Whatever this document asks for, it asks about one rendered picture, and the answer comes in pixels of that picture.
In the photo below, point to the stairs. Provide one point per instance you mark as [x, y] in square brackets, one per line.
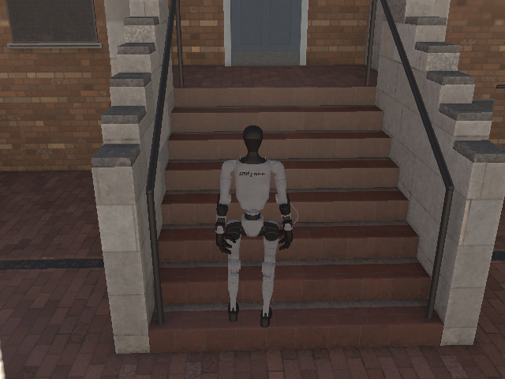
[350, 277]

